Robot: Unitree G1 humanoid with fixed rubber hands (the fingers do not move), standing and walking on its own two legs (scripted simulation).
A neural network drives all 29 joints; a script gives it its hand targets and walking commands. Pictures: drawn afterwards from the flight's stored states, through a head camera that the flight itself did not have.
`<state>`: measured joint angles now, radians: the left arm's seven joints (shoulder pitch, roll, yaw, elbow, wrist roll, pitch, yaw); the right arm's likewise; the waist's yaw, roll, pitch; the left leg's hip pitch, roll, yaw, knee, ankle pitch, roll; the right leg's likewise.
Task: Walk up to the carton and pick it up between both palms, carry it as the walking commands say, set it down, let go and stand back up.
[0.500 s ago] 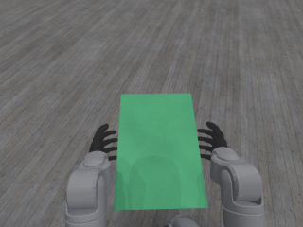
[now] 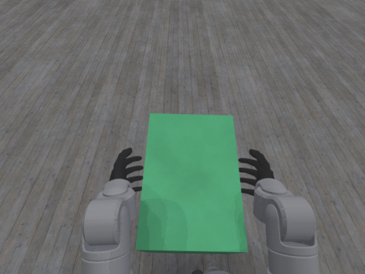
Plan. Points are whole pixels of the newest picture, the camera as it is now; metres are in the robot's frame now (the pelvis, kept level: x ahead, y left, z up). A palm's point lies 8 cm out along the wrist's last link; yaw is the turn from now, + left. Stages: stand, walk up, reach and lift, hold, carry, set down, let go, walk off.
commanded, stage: carry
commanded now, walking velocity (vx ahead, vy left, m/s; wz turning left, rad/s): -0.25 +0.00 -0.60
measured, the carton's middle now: (189, 185) +0.33 -0.01 +0.01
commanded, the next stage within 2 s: none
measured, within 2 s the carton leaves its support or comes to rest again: neither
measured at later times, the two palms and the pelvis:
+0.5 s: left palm (176, 252) +0.17 +0.03 +0.09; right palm out of the picture +0.08 -0.23 +0.10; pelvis -0.14 -0.02 +0.00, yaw -16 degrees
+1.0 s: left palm out of the picture +0.08 +0.02 +0.11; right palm out of the picture -0.01 -0.24 +0.11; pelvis -0.22 -0.03 +0.01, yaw -18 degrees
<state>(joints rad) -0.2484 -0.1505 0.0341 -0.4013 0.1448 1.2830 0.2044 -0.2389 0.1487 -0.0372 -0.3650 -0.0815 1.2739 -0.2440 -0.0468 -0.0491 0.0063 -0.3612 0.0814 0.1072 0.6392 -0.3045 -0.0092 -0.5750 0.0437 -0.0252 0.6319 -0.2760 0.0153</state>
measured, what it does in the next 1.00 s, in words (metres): walks backwards, turning right: right foot, then left foot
